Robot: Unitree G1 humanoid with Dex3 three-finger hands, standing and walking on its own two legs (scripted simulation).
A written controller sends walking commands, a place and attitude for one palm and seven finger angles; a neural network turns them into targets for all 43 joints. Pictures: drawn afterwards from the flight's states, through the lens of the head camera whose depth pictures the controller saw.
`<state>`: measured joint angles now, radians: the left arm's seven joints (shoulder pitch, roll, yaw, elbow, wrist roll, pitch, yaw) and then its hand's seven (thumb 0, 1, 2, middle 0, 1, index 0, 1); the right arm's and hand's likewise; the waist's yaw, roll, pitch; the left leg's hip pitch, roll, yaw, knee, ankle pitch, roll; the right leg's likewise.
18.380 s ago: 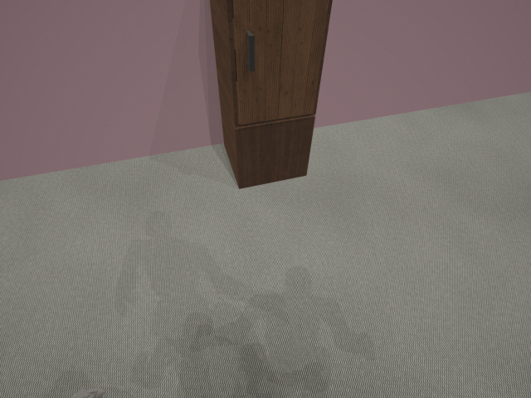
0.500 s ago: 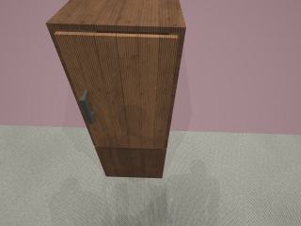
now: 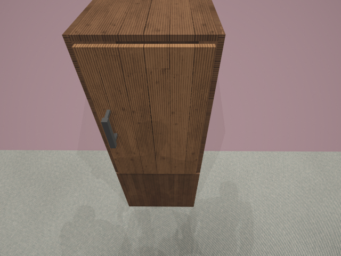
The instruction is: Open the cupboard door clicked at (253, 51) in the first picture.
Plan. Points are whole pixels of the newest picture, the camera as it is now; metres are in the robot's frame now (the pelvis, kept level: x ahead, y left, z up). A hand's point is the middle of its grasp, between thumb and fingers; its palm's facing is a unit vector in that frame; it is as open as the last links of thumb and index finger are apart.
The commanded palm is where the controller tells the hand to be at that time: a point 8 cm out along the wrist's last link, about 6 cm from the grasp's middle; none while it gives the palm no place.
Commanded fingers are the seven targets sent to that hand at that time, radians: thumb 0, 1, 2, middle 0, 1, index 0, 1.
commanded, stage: look again from close up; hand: left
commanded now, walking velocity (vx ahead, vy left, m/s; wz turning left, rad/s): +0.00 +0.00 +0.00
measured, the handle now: (110, 129) +0.49 +0.23 -0.02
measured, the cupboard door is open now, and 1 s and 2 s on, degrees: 0 0 0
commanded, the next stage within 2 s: raise the hand with hooked fingers in 0.06 s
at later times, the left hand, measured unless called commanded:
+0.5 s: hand (109, 228) +0.19 +0.16 -0.02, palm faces +0.00 -1.00 +0.00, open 8.1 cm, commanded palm +0.13 +0.24 -0.06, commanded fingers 0.00 0.48 0.72 -0.23 -0.57 -0.23 -0.57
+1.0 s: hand (93, 225) +0.20 +0.20 -0.03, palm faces +0.06 -1.00 -0.06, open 11.1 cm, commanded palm +0.16 +0.26 -0.03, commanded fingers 0.00 -0.10 0.47 -0.27 -0.94 -0.27 -0.94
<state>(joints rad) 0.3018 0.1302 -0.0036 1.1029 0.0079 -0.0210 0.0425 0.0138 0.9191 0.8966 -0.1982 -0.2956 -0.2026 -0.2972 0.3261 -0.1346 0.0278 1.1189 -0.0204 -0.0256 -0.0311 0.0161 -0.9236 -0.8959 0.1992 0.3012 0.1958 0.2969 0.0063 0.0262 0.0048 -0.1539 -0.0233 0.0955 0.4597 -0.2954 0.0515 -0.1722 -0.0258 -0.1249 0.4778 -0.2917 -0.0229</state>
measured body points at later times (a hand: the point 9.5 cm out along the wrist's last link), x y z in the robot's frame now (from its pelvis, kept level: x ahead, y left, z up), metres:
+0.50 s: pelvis -0.04 -0.01 -0.07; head +0.00 +0.01 +0.38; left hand +0.18 +0.21 -0.02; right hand +0.16 -0.28 -0.11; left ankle -0.03 +0.08 -0.74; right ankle -0.02 -0.10 -0.74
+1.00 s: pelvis -0.05 -0.03 -0.08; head +0.02 -0.03 +0.37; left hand +0.19 +0.26 -0.03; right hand +0.10 -0.27 -0.18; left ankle -0.03 +0.08 -0.74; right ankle -0.02 -0.10 -0.74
